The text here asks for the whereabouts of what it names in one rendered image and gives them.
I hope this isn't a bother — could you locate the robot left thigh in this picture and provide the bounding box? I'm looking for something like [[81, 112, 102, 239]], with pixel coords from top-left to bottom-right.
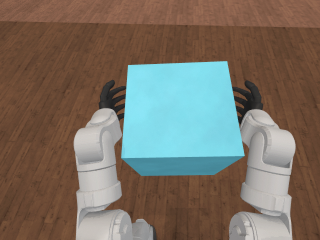
[[132, 222, 153, 240]]

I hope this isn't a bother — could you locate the left robot shin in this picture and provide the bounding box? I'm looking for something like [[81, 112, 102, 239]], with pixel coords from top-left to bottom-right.
[[136, 219, 148, 224]]

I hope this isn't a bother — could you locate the left robot upper arm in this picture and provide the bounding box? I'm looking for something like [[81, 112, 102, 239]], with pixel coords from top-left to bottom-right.
[[76, 209, 133, 240]]

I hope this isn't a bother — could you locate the left robot forearm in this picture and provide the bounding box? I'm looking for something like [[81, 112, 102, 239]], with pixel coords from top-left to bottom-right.
[[73, 108, 122, 240]]

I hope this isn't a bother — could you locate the right robot forearm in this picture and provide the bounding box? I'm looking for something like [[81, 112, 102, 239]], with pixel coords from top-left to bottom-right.
[[240, 109, 296, 240]]

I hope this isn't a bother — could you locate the right robot hand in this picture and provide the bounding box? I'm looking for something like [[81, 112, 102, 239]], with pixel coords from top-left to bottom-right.
[[232, 80, 263, 124]]

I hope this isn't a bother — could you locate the left robot hand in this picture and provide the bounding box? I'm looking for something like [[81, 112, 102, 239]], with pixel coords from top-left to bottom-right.
[[98, 80, 127, 121]]

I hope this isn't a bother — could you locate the right robot upper arm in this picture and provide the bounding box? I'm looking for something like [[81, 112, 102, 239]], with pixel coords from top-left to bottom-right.
[[229, 211, 291, 240]]

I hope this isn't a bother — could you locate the carton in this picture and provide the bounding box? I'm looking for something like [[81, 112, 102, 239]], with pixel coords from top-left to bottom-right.
[[121, 61, 245, 176]]

